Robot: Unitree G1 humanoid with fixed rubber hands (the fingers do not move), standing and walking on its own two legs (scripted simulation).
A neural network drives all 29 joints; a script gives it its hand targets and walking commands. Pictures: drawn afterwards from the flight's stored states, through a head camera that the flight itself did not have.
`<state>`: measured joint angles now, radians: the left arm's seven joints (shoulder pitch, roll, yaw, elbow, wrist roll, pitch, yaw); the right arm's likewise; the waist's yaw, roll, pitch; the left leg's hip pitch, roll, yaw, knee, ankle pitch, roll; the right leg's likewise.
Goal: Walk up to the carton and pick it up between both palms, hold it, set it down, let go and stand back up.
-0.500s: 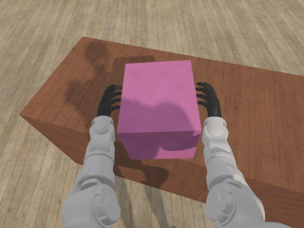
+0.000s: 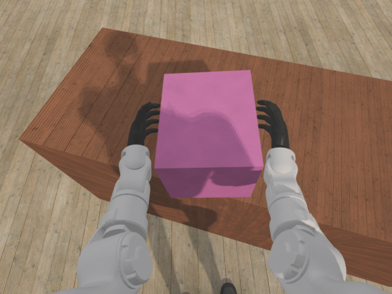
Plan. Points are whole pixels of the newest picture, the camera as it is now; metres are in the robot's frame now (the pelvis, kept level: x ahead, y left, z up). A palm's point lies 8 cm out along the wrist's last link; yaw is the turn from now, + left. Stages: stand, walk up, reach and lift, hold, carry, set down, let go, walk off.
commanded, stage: set down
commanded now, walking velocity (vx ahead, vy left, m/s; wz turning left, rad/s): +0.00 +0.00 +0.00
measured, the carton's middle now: (208, 137) +0.46 -0.05 -0.05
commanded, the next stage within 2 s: none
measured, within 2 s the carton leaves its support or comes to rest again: rests again in 0.32 s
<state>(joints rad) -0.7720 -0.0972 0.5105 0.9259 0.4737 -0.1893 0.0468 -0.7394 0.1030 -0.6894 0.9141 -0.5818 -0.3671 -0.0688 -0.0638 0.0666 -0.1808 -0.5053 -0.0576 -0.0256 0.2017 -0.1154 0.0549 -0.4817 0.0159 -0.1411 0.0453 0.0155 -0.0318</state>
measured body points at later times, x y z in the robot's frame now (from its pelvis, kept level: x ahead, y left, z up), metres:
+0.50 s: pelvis -0.01 -0.02 +0.00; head +0.11 -0.04 +0.43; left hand +0.44 +0.09 +0.02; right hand +0.41 -0.20 +0.02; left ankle -0.05 +0.08 -0.75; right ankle -0.02 -0.10 -0.75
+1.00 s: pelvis -0.02 -0.02 +0.00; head +0.12 -0.03 +0.43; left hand +0.43 +0.09 +0.01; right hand +0.41 -0.20 +0.02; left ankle -0.05 +0.08 -0.75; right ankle -0.02 -0.10 -0.75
